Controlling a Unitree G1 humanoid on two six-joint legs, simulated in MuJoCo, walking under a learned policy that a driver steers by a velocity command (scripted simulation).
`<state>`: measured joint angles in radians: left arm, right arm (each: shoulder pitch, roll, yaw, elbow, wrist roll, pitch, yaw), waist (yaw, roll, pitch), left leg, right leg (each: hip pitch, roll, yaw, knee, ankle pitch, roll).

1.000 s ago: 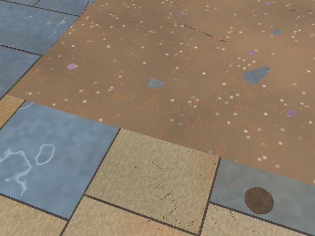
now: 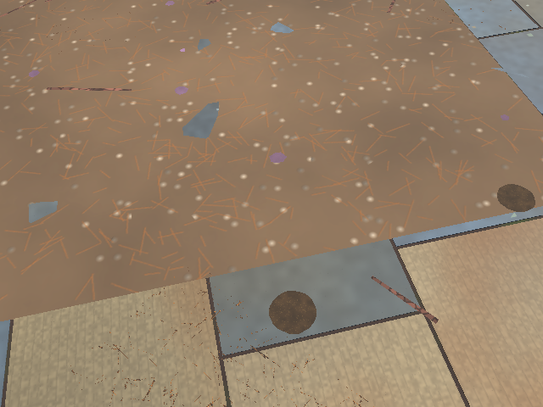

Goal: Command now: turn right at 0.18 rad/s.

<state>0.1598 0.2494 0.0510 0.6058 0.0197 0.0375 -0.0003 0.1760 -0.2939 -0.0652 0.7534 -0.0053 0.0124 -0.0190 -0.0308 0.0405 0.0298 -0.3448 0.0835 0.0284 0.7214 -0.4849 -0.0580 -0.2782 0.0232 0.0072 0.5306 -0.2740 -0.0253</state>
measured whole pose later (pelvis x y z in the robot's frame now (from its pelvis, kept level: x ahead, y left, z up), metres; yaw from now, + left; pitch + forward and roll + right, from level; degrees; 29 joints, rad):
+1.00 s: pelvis -0.01 +0.01 +0.00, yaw -1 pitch -2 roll +0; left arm 0.20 0.21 0.05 0.98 0.00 0.01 0.04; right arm 0.22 -0.22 -0.02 0.99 0.00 -0.01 -0.04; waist 0.00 0.00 0.05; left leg -0.18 0.01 0.00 0.51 -0.30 -0.01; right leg -0.21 0.00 0.03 0.52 -0.27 0.01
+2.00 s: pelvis +0.38 +0.06 +0.01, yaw -1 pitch +0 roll +1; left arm 0.14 0.27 0.06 0.90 -0.01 -0.08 0.02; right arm 0.34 -0.24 -0.04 0.99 0.00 -0.10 0.02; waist -0.05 -0.04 0.00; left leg -0.10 -0.08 0.06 0.24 -0.15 0.08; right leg -0.70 -0.15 0.05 0.92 -0.06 -0.01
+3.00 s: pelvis +0.96 +0.07 +0.01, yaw +13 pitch +2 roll -1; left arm 0.14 0.29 0.05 0.83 0.01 -0.12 0.01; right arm 0.28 -0.26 -0.07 0.83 0.01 -0.06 0.02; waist -0.03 -0.03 0.04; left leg -0.27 -0.10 -0.04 0.39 -0.15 0.10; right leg -0.57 -0.09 0.06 1.06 -0.30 0.01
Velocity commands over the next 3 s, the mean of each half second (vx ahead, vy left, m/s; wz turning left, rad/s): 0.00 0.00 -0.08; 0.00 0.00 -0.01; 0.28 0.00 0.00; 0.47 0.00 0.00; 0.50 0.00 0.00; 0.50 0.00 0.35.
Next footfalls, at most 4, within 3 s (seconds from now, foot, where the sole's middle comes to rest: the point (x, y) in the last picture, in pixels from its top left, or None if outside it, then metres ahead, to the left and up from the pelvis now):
0.24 left None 0.03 0.14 -0.77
1.70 left None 0.41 0.13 -0.77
2.26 right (326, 310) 0.72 -0.10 -0.77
2.80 left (235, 224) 1.02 0.14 -0.77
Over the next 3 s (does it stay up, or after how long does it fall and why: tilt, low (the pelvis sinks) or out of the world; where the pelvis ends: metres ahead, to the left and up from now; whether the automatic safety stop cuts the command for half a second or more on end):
stays up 0.96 0.07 0.01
